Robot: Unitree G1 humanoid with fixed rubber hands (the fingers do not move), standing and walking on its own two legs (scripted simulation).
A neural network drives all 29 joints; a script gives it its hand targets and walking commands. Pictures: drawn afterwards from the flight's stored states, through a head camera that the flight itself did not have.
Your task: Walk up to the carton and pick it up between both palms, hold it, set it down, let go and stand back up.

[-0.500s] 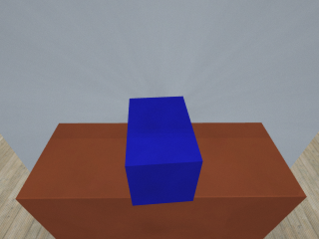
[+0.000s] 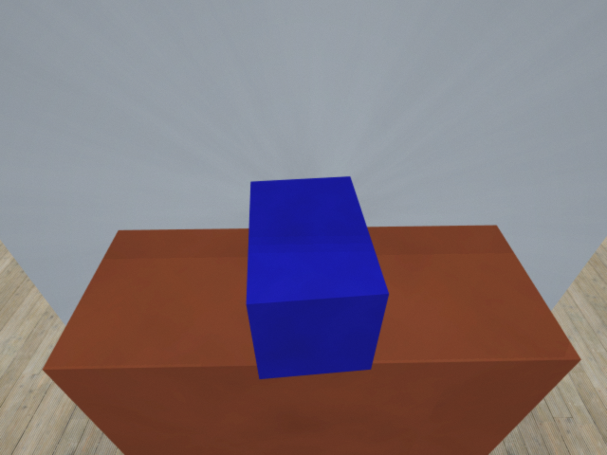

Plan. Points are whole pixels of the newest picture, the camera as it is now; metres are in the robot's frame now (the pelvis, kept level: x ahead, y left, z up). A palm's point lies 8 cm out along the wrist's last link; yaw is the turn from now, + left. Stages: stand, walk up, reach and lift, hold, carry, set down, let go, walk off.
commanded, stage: stand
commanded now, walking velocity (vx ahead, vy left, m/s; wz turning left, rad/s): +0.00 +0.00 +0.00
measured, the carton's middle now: (307, 271) +0.45 +0.01 -0.02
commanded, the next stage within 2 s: none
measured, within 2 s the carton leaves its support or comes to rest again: neither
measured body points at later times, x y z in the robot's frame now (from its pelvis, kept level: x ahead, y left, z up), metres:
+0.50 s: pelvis -0.02 +0.01 +0.00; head -0.03 +0.00 +0.45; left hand -0.08 +0.19 -0.16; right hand -0.06 -0.19 -0.17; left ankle -0.01 +0.11 -0.74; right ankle +0.00 -0.16 -0.74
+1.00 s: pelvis -0.02 +0.00 +0.00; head -0.03 +0.00 +0.45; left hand -0.06 +0.18 -0.17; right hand -0.06 -0.20 -0.17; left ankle -0.01 +0.12 -0.74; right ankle +0.00 -0.16 -0.74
